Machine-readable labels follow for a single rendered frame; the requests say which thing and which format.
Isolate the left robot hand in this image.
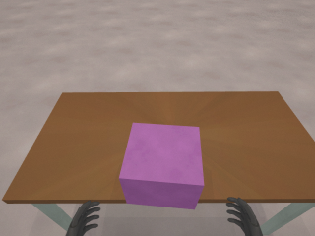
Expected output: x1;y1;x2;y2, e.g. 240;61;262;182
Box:
65;201;101;236

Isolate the right robot hand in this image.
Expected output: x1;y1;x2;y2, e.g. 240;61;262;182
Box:
226;197;263;236

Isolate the carton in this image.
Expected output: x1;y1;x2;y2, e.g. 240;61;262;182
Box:
119;122;205;210

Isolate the table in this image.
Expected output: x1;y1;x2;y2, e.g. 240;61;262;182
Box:
2;91;315;235

